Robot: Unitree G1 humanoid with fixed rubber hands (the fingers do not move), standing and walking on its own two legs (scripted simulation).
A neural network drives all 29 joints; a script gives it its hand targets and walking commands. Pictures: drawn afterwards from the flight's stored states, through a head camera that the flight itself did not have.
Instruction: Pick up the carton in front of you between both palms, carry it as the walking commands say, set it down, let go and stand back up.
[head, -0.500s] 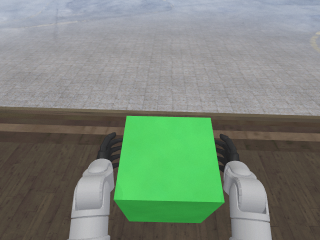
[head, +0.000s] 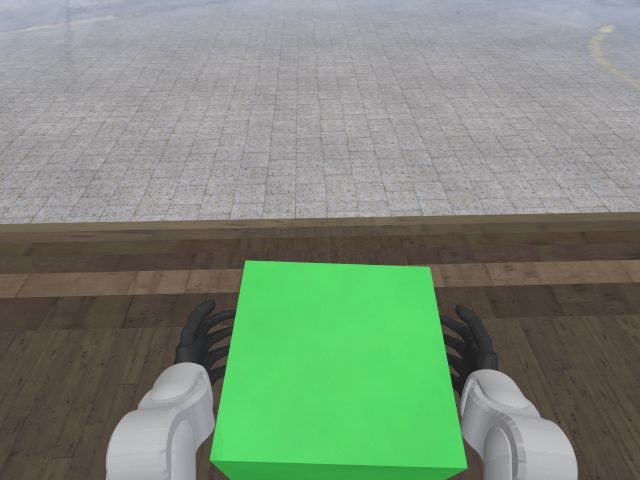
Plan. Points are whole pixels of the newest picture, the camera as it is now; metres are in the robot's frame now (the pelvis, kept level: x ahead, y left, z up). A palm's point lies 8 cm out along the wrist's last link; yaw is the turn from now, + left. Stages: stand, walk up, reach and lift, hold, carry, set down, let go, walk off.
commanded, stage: carry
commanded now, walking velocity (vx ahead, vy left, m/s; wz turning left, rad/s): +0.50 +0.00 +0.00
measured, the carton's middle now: (331, 389) +0.24 +0.00 +0.01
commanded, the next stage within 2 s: none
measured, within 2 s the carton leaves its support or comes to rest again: neither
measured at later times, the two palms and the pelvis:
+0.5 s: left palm (250, 207) +0.51 +0.13 +0.07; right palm (427, 194) +0.56 -0.17 +0.07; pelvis +0.30 -0.05 +0.00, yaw +5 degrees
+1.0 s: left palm (256, 97) +0.94 +0.17 +0.06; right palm (383, 98) +0.93 -0.14 +0.07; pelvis +0.59 +0.01 -0.01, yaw +2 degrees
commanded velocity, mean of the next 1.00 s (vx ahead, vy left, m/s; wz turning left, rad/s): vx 0.50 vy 0.00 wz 0.00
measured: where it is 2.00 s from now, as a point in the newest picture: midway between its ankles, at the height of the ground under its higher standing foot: (317, 301)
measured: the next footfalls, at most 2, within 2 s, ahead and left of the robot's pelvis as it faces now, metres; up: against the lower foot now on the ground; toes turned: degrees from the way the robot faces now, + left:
right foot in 0.32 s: +0.38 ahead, -0.12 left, +0.00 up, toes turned -9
left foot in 0.82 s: +0.68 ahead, +0.07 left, +0.00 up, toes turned +10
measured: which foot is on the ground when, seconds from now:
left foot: down 0.00-0.32, up 0.34-0.80, down 0.82-1.00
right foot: up 0.00-0.30, down 0.32-0.82, up 0.84-1.00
